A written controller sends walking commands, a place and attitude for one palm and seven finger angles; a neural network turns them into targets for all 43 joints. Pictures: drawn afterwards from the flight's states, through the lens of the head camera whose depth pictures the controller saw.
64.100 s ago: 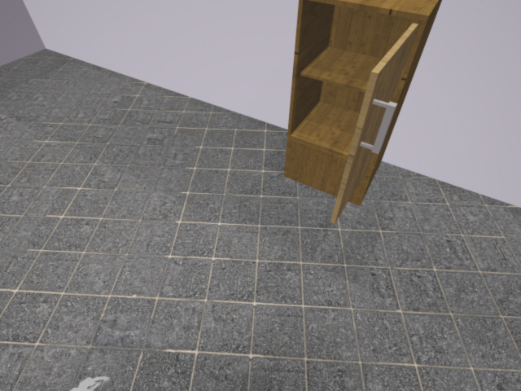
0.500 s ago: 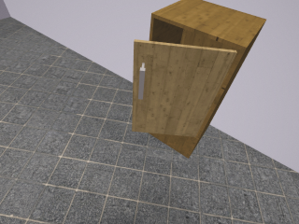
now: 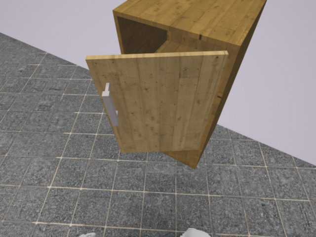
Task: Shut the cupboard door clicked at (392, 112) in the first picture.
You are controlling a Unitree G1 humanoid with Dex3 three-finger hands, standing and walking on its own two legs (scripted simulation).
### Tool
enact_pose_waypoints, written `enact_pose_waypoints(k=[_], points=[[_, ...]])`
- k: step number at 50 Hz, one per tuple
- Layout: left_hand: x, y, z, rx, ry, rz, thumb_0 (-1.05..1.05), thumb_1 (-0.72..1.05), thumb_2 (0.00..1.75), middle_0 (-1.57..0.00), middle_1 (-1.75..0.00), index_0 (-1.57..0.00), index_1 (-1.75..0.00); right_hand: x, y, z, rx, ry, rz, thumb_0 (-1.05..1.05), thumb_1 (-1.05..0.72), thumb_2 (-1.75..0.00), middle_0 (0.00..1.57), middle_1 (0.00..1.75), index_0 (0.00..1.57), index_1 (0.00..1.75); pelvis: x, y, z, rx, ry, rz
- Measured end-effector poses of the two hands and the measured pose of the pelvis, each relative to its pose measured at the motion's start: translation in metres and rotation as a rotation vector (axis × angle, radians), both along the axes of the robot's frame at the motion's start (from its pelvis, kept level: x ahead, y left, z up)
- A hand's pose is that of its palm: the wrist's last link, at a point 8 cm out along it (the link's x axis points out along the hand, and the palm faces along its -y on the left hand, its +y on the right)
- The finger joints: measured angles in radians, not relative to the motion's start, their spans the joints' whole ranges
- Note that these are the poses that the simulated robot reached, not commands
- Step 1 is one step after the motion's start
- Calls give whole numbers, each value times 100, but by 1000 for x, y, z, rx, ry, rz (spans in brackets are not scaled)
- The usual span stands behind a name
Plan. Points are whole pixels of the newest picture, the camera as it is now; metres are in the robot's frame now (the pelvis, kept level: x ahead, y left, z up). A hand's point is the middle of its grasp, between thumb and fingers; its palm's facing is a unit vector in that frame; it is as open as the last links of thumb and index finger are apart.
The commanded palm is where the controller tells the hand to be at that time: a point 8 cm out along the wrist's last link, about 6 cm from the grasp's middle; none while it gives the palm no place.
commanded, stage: come to a stop and stand still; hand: left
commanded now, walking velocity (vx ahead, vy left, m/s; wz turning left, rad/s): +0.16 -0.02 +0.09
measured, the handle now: (111, 105) +0.52 +0.17 -0.03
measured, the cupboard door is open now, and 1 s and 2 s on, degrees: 32 32 32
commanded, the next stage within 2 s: look again from close up in 1.26 s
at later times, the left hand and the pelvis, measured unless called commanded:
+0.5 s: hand out of the picture +0.10 +0.18 -0.17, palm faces +0.08 -0.97 -0.21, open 7.4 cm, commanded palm none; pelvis +0.06 +0.00 +0.01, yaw +0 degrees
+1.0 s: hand out of the picture +0.04 +0.12 -0.16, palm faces +0.04 -0.98 -0.19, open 7.3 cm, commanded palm none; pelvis +0.01 -0.05 +0.02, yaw +1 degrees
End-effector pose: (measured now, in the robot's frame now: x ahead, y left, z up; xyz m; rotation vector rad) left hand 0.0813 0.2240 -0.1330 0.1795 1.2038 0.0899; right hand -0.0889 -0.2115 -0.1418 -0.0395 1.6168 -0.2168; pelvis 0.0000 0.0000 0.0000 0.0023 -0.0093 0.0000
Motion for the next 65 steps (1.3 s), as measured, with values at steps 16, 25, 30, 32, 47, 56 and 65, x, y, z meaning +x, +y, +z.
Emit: enact_pose_waypoints(k=[16,25,30,32,47,56,65], points=[[17,-8,-1,3,91,120,0,93,90,-21,-30,-20,-30,253,-26,19,-72,-423,180,0,-91,-90,20,30,19,30,73,-8,10,-29,-16,17],[10,6,-4,20,141,136,0,91,90,-21,-30,-20,-30,261,-19,23,-93,-419,233,0,-90,-90,20,30,20,30,63,-3,10,-8,-8,7],[0,8,4,57,143,112,0,91,90,-20,-30,-20,-30,235,-32,18,-84,-392,208,0,-90,-90,20,30,20,30,45,-14,11,-17,6,2],[-5,4,6,71,134,102,0,91,90,-20,-30,-19,-30,220,-41,14,-78,-380,192,0,-90,-90,20,30,20,30,38,-21,10,-15,6,3],[-42,-48,3,18,111,77,1,93,90,-21,-30,-20,-30,100,-85,12,-91,-206,104,0,-91,-90,20,30,19,30,11,-52,12,-1,-37,28],[-71,-54,2,-14,155,95,0,93,90,-21,-30,-20,-30,67,-72,18,-64,-141,118,0,-90,-90,20,30,19,30,-3,-54,18,-7,-42,24],[-103,-58,0,-38,236,120,0,91,90,-20,-30,-20,-30,69,-54,17,-44,-156,113,0,-90,-90,20,30,20,30,-3,-47,19,-6,-33,21]])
